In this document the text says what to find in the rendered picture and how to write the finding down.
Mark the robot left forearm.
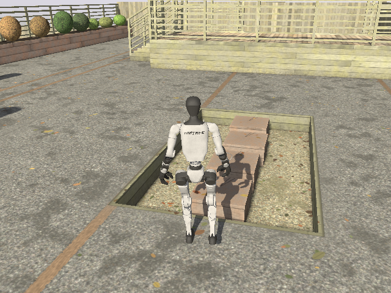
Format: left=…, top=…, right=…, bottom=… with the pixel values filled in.
left=161, top=148, right=172, bottom=173

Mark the right robot hand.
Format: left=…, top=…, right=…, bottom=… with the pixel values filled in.
left=217, top=165, right=231, bottom=177

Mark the left robot hand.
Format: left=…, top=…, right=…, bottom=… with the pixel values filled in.
left=159, top=171, right=173, bottom=185

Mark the robot right forearm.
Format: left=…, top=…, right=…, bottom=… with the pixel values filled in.
left=219, top=146, right=230, bottom=167

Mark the right robot shin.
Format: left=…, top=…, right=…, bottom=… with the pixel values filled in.
left=208, top=195, right=216, bottom=237

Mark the robot right foot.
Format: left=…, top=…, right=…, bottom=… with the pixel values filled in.
left=208, top=234, right=217, bottom=245

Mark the robot right upper arm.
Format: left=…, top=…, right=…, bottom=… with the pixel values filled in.
left=207, top=122, right=224, bottom=156

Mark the robot left upper arm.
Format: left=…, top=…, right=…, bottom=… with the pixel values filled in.
left=166, top=123, right=181, bottom=157

